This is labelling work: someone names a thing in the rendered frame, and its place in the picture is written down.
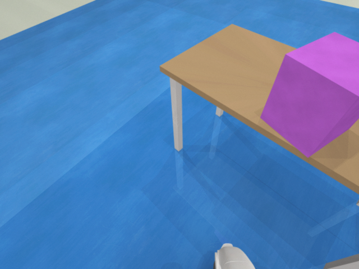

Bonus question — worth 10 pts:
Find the robot right shin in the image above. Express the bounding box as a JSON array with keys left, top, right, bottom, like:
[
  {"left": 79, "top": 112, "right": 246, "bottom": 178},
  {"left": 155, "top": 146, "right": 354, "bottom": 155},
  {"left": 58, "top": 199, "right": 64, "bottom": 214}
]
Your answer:
[{"left": 222, "top": 243, "right": 233, "bottom": 248}]

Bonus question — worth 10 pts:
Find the carton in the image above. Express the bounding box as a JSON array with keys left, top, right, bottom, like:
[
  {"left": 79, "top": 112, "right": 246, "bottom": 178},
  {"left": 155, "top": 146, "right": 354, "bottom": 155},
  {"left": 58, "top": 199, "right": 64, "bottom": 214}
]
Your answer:
[{"left": 260, "top": 32, "right": 359, "bottom": 157}]

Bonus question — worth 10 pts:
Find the robot right thigh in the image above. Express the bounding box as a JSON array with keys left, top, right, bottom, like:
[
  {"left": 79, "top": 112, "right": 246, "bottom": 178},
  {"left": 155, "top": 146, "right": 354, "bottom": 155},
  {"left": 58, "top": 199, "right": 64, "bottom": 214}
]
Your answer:
[{"left": 215, "top": 247, "right": 255, "bottom": 269}]

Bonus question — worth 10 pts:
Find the table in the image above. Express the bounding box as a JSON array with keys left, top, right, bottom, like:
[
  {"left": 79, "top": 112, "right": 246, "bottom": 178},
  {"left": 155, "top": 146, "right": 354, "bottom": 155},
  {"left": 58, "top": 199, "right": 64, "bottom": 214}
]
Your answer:
[{"left": 160, "top": 24, "right": 359, "bottom": 269}]

